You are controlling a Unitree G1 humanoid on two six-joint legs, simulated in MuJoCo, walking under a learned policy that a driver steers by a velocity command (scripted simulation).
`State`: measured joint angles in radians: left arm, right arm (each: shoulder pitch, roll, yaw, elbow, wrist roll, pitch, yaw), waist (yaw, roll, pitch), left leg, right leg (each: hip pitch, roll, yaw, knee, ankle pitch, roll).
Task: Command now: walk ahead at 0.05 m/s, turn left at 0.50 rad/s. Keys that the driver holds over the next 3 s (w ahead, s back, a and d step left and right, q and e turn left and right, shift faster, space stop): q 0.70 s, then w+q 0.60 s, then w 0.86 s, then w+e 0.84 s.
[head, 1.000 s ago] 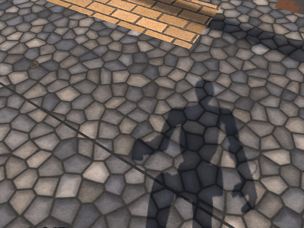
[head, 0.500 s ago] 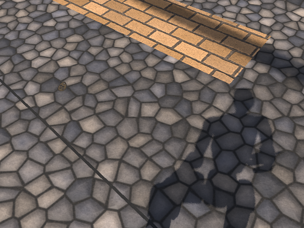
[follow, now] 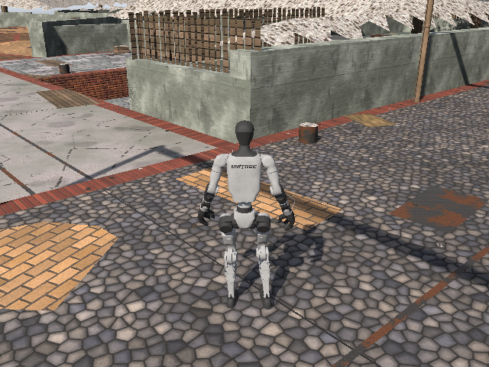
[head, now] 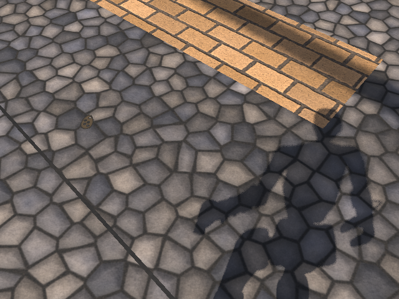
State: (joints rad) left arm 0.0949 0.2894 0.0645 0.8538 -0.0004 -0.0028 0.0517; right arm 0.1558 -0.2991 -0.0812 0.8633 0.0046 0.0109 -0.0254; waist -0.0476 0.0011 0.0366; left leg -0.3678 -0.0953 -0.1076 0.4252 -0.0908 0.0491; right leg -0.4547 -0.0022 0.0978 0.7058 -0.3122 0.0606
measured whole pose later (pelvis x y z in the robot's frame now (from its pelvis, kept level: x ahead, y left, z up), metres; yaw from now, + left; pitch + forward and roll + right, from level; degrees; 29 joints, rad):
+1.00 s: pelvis +0.06 +0.03 +0.00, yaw +36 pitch +2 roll -1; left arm 0.15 0.30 0.08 0.79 -0.01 -0.09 0.00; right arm 0.24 -0.31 -0.07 0.73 0.02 0.01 -0.02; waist -0.01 0.03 -0.02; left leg -0.30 -0.11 -0.21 0.65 -0.42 0.06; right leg -0.26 0.03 0.03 0.47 -0.23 0.00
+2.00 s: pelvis +0.40 +0.45 -0.02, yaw +53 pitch +3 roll +1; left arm 0.07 0.27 0.03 0.69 0.00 -0.10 -0.05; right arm 0.39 -0.30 -0.06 0.85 0.01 -0.04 -0.01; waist -0.05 0.00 0.03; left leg -0.05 -0.02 -0.04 0.71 -0.47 0.03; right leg -0.53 0.00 -0.05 0.58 -0.11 -0.06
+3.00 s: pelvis +0.76 +0.84 -0.02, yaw +28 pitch +1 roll +2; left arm 0.09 0.29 0.07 0.60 -0.02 -0.01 -0.04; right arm 0.30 -0.31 -0.08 0.87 0.01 -0.05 -0.01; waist -0.05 -0.01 0.06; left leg -0.01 0.10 0.22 0.67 -0.50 -0.05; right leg -0.52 0.00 -0.05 0.65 -0.13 -0.10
